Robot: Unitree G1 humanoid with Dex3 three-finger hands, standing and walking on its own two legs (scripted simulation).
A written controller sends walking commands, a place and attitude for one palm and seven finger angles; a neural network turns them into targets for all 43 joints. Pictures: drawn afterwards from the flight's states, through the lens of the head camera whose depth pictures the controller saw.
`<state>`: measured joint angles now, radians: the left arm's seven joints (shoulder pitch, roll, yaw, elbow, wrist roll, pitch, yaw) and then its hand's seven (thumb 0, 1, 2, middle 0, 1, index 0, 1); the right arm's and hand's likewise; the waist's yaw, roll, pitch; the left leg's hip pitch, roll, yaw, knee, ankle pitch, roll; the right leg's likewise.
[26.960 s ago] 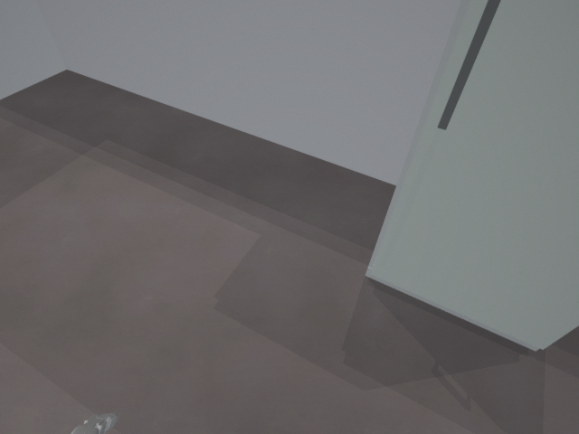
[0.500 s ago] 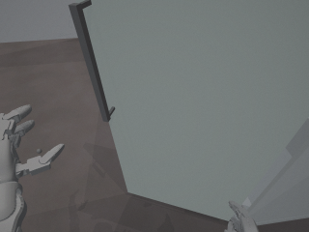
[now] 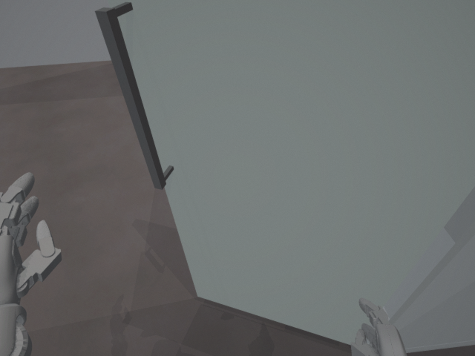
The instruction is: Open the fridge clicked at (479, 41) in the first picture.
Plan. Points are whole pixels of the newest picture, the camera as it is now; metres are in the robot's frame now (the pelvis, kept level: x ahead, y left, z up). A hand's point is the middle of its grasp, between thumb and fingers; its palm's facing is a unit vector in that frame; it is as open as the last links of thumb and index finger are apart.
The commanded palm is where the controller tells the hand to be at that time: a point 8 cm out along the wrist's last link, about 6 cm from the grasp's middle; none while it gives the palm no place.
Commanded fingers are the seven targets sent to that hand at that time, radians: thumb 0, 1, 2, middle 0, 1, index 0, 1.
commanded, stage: draw the hand back to the body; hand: left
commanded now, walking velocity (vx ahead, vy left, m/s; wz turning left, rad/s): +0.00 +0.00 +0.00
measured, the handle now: (145, 112) +0.46 +0.24 +0.20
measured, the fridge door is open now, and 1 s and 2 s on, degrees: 67 67 67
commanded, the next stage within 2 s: step back with the hand held close in 0.10 s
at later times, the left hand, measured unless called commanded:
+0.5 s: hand (61, 259) +0.18 +0.27 +0.14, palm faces +0.34 -0.80 -0.49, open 7.4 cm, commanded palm +0.12 +0.32 +0.17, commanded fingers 0.00 0.90 0.90 -0.20 -0.30 -0.20 -0.30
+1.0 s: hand out of the picture +0.09 +0.31 +0.16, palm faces +0.48 -0.76 -0.43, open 7.4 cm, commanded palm +0.01 +0.35 +0.17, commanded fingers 0.00 0.90 0.90 -0.20 -0.30 -0.20 -0.30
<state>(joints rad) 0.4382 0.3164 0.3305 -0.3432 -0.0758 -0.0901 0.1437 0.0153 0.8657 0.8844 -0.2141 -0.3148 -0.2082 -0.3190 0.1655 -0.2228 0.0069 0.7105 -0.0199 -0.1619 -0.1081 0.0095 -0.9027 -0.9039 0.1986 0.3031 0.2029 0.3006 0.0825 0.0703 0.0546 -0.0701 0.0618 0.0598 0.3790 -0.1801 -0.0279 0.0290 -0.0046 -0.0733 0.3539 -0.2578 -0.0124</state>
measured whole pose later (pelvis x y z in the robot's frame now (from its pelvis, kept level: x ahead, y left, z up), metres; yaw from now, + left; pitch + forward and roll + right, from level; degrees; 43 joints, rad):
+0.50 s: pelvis -0.02 +0.02 -0.01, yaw -1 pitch -1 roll -1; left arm 0.55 0.39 0.34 -0.47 -0.05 -0.11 0.13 0.02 0.89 0.90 -0.22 -0.30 -0.21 -0.30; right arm 0.16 -0.23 0.00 0.58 0.00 -0.05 -0.10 0.01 -0.90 -0.90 0.20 0.30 0.20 0.30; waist 0.01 0.06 0.04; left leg -0.30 0.05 0.08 0.52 -0.20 0.00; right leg -0.21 -0.03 -0.05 0.51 -0.28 0.02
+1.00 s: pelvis -0.12 +0.04 -0.02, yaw +2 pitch -2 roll -3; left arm 0.47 0.40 0.40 -0.48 -0.01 -0.20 0.19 0.02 0.89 0.90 -0.22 -0.30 -0.21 -0.30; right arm 0.22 -0.21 0.01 0.60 -0.01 -0.10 -0.12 0.01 -0.90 -0.90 0.20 0.30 0.20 0.30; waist -0.01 0.04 0.05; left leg -0.45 0.04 0.04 0.57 -0.14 0.04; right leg -0.36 -0.01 -0.05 0.61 -0.31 0.01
